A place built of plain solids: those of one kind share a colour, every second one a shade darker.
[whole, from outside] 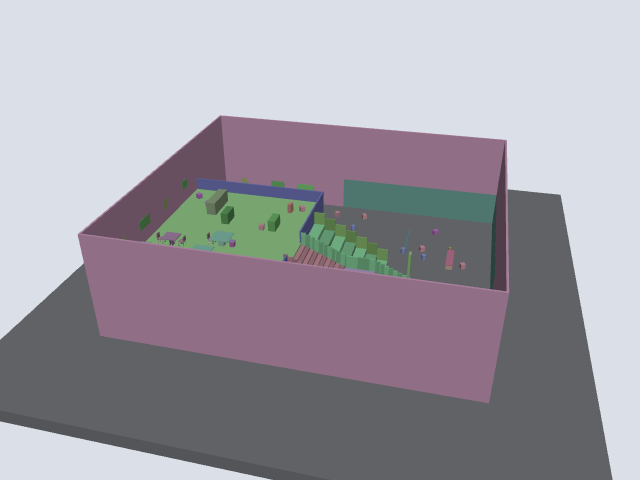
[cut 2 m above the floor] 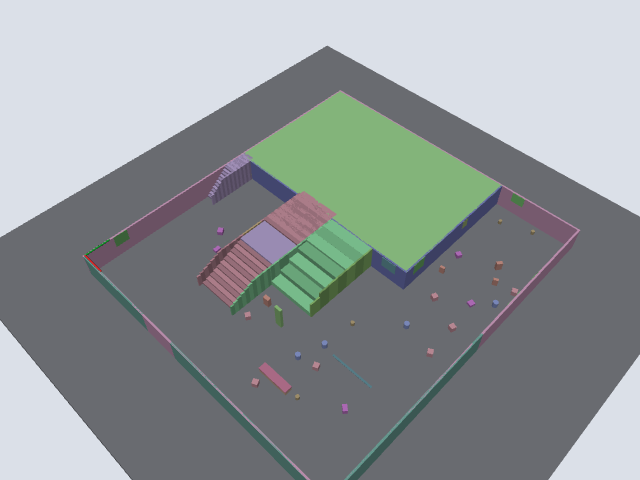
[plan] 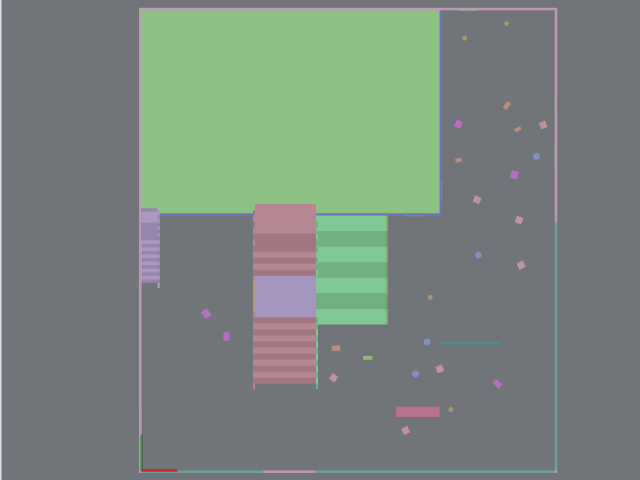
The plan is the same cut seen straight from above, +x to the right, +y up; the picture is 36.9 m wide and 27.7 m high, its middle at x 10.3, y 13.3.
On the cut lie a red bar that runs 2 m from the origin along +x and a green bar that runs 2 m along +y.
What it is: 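An atrium with a grand stair; 23.8 x 26.6 m, 8.3 m high; a straight stair 3.5 m broad of 12 + 11 risers of 0.155 m with a landing 2.4 m deep between them, up to an upper hall 11.8 m deep at 3.56 m, 17.3 m broad, on part of the breadth; beside it the hall is two storeys high up to the rear wall; beside it 7 sitting steps 0.45 m high and 0.9 m deep, 3.9 m broad; guards 1.04 m over the upper hall, the landing and every tread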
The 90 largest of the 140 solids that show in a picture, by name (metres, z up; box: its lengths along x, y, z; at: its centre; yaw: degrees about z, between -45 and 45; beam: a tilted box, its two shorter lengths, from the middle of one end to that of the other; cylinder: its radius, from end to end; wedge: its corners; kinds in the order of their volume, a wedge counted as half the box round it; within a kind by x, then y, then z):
{
 "upper_1": {"box": [17.36, 11.89, 3.62], "at": [8.63, 20.66, 1.76]},
 "grand_1": {"box": [3.52, 1.01, 0.2], "at": [8.31, 5.51, 0.05]},
 "grand_2": {"box": [3.52, 1.01, 0.36], "at": [8.31, 5.85, 0.13]},
 "grand_3": {"box": [3.52, 1.01, 0.52], "at": [8.31, 6.2, 0.21]},
 "grand_4": {"box": [3.52, 1.01, 0.67], "at": [8.31, 6.55, 0.28]},
 "grand_5": {"box": [3.52, 1.01, 0.82], "at": [8.31, 6.9, 0.36]},
 "grand_6": {"box": [3.52, 1.01, 0.98], "at": [8.31, 7.25, 0.44]},
 "grand_7": {"box": [3.52, 1.01, 1.14], "at": [8.31, 7.6, 0.52]},
 "grand_8": {"box": [3.52, 1.01, 1.29], "at": [8.31, 7.95, 0.59]},
 "grand_9": {"box": [3.52, 1.01, 1.45], "at": [8.31, 8.3, 0.67]},
 "grand_10": {"box": [3.52, 1.01, 1.6], "at": [8.31, 8.65, 0.75]},
 "grand_11": {"box": [3.52, 1.01, 1.75], "at": [8.31, 9.0, 0.83]},
 "grand_12": {"box": [3.52, 1.01, 2.06], "at": [8.31, 11.73, 0.98]},
 "grand_13": {"box": [3.52, 1.01, 2.22], "at": [8.31, 12.08, 1.06]},
 "grand_14": {"box": [3.52, 1.01, 2.38], "at": [8.31, 12.43, 1.14]},
 "grand_15": {"box": [3.52, 1.01, 2.53], "at": [8.31, 12.78, 1.22]},
 "grand_16": {"box": [3.52, 1.01, 2.69], "at": [8.31, 13.13, 1.29]},
 "grand_17": {"box": [3.52, 1.01, 2.84], "at": [8.31, 13.48, 1.37]},
 "grand_18": {"box": [3.52, 1.01, 3.0], "at": [8.31, 13.83, 1.45]},
 "grand_19": {"box": [3.52, 1.01, 3.15], "at": [8.31, 14.18, 1.52]},
 "grand_20": {"box": [3.52, 1.01, 3.31], "at": [8.31, 14.53, 1.6]},
 "grand_21": {"box": [3.52, 1.01, 3.46], "at": [8.31, 14.88, 1.68]},
 "wall_1": {"box": [0.15, 26.86, 8.32], "at": [-0.07, 13.28, 4.11]},
 "wall_2": {"box": [24.14, 0.15, 8.32], "at": [11.92, -0.07, 4.11]},
 "wall_3": {"box": [24.14, 0.15, 8.32], "at": [11.92, 26.64, 4.11]},
 "wall_4": {"box": [0.15, 26.86, 8.32], "at": [23.91, 13.28, 4.11]},
 "sit_1": {"box": [0.12, 0.35, 2.17], "at": [10.13, 7.27, 1.04]},
 "sit_2": {"box": [0.12, 0.35, 2.33], "at": [10.13, 7.62, 1.11]},
 "sit_3": {"box": [0.12, 0.35, 2.48], "at": [10.13, 7.97, 1.19]},
 "sit_4": {"box": [0.12, 0.35, 2.79], "at": [10.13, 8.67, 1.35]},
 "sit_5": {"box": [0.12, 0.48, 2.95], "at": [10.13, 9.08, 1.43]},
 "sit_6": {"box": [0.12, 0.9, 2.95], "at": [10.13, 9.77, 1.43]},
 "sit_7": {"box": [0.12, 0.9, 2.95], "at": [10.13, 10.67, 1.43]},
 "sit_8": {"box": [0.12, 0.35, 3.1], "at": [10.13, 11.4, 1.5]},
 "sit_9": {"box": [0.12, 0.35, 3.26], "at": [10.13, 11.75, 1.58]},
 "sit_10": {"box": [0.12, 0.35, 3.57], "at": [10.13, 12.45, 1.74]},
 "sit_11": {"box": [0.12, 0.35, 3.88], "at": [10.13, 13.15, 1.89]},
 "sit_12": {"box": [0.12, 0.35, 4.04], "at": [10.13, 13.5, 1.97]},
 "sit_13": {"box": [0.12, 0.35, 4.34], "at": [10.13, 14.2, 2.12]},
 "sit_14": {"box": [0.12, 0.35, 4.5], "at": [10.13, 14.55, 2.2]},
 "sit_15": {"box": [3.9, 0.9, 0.5], "at": [12.14, 8.87, 0.2]},
 "sit_16": {"box": [3.9, 0.9, 0.95], "at": [12.14, 9.77, 0.42]},
 "sit_17": {"box": [3.9, 0.9, 1.4], "at": [12.14, 10.67, 0.65]},
 "sit_18": {"box": [3.9, 0.9, 1.85], "at": [12.14, 11.57, 0.88]},
 "sit_19": {"box": [3.9, 0.9, 2.3], "at": [12.14, 12.47, 1.1]},
 "sit_20": {"box": [3.9, 0.9, 2.75], "at": [12.14, 13.37, 1.32]},
 "sit_21": {"box": [3.9, 0.9, 3.2], "at": [12.14, 14.27, 1.55]},
 "edge_1": {"box": [5.38, 0.12, 3.71], "at": [3.74, 14.78, 1.81]},
 "edge_2": {"box": [5.38, 0.12, 4.66], "at": [3.74, 14.78, 2.28]},
 "edge_3": {"box": [7.24, 0.12, 3.71], "at": [13.69, 14.78, 1.81]},
 "edge_4": {"box": [7.24, 0.12, 4.66], "at": [13.69, 14.78, 2.28]},
 "edge_5": {"box": [0.12, 11.72, 3.71], "at": [17.25, 20.7, 1.81]},
 "edge_6": {"box": [0.12, 11.72, 4.66], "at": [17.25, 20.7, 2.28]},
 "landing_1": {"box": [3.52, 3.05, 1.91], "at": [8.31, 10.37, 0.91]},
 "window_wall_1": {"box": [7.03, 0.15, 3.01], "at": [3.52, -0.07, 1.46]},
 "window_wall_2": {"box": [13.81, 0.15, 3.01], "at": [16.93, -0.07, 1.46]},
 "window_wall_3": {"box": [0.15, 14.32, 3.01], "at": [23.91, 7.16, 1.46]},
 "piece_1": {"box": [0.98, 0.61, 0.23], "at": [0.44, 11.13, 0.06]},
 "piece_2": {"box": [0.98, 0.61, 0.41], "at": [0.44, 11.34, 0.15]},
 "piece_3": {"box": [0.98, 0.61, 0.58], "at": [0.44, 11.54, 0.24]},
 "piece_4": {"box": [0.98, 0.61, 0.76], "at": [0.44, 11.75, 0.33]},
 "piece_5": {"box": [0.98, 0.61, 0.94], "at": [0.44, 11.95, 0.42]},
 "piece_6": {"box": [0.98, 0.61, 1.12], "at": [0.44, 12.16, 0.51]},
 "piece_7": {"box": [0.98, 0.61, 1.3], "at": [0.44, 12.36, 0.6]},
 "piece_8": {"box": [0.98, 0.61, 1.48], "at": [0.44, 12.57, 0.69]},
 "piece_9": {"box": [0.98, 0.61, 1.65], "at": [0.44, 12.77, 0.78]},
 "piece_10": {"box": [0.98, 0.61, 1.83], "at": [0.44, 12.98, 0.87]},
 "piece_11": {"box": [0.98, 0.61, 2.01], "at": [0.44, 13.18, 0.96]},
 "piece_12": {"box": [0.98, 0.61, 2.19], "at": [0.44, 13.39, 1.04]},
 "piece_13": {"box": [0.98, 0.61, 2.37], "at": [0.44, 13.59, 1.13]},
 "piece_14": {"box": [0.98, 0.61, 2.72], "at": [0.44, 14.0, 1.31]},
 "piece_15": {"box": [0.98, 0.61, 3.26], "at": [0.44, 14.62, 1.58]},
 "piece_16": {"box": [0.98, 0.61, 3.44], "at": [0.44, 14.82, 1.67]},
 "reception_1": {"box": [2.8, 0.8, 1.13], "at": [14.18, 23.34, 4.08]},
 "sit_out_1": {"box": [0.12, 0.9, 1.54], "at": [14.15, 8.87, 0.72]},
 "sit_out_2": {"box": [0.12, 0.9, 1.99], "at": [14.15, 9.77, 0.94]},
 "sit_out_3": {"box": [0.12, 0.9, 2.44], "at": [14.15, 10.67, 1.17]},
 "sit_out_4": {"box": [0.12, 0.9, 2.89], "at": [14.15, 11.57, 1.4]},
 "sit_out_5": {"box": [0.12, 0.9, 3.34], "at": [14.15, 12.47, 1.62]},
 "sit_out_6": {"box": [0.12, 0.9, 3.79], "at": [14.15, 13.37, 1.84]},
 "sit_out_7": {"box": [0.12, 0.9, 4.24], "at": [14.15, 14.27, 2.07]},
 "case_1": {"box": [1.4, 0.6, 0.95], "at": [11.95, 17.52, 3.99]},
 "case_2": {"box": [1.4, 0.6, 0.99], "at": [12.2, 21.62, 4.01]},
 "land_side_1": {"box": [0.12, 1.79, 2.95], "at": [6.49, 10.04, 1.43]},
 "bench_1": {"box": [2.44, 0.54, 0.43], "at": [15.94, 3.39, 0.17]},
 "pylon_1": {"box": [0.55, 0.22, 2.15], "at": [13.06, 6.5, 1.02]},
 "suitcase_1": {"box": [0.5, 0.3, 0.85], "at": [11.23, 7.06, 0.38], "yaw": 1.5},
 "suitcase_2": {"box": [0.5, 0.3, 0.85], "at": [14.9, 17.01, 3.94], "yaw": -10.9},
 "bench_top_1": {"box": [2.5, 0.6, 0.07], "at": [15.94, 3.39, 0.41]},
 "meeting_table_1": {"box": [1.1, 1.2, 0.07], "at": [7.43, 24.36, 4.27]}
}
